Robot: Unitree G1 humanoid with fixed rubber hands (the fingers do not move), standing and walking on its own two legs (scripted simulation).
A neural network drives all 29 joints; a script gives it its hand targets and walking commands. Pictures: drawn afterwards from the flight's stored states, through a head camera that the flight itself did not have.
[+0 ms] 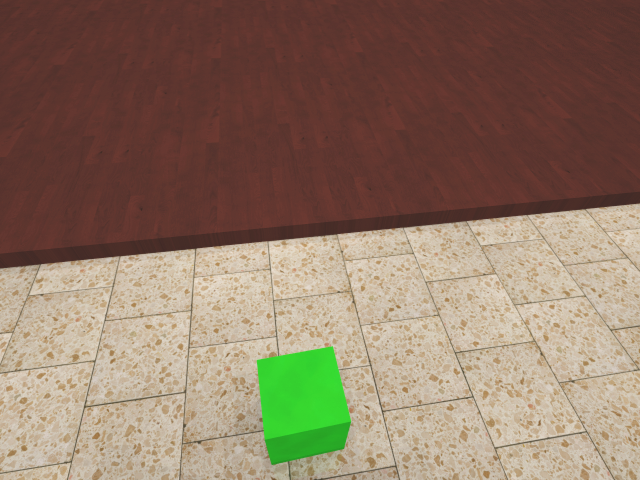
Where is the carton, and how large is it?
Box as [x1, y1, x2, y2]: [257, 346, 350, 464]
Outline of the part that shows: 332,346 257,360 264,437 272,464 343,448 350,419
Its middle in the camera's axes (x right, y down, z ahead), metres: -0.05 +0.48 +1.09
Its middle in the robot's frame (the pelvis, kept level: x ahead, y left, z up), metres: +0.44 +0.03 -0.65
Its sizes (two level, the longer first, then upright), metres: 0.210 0.200 0.250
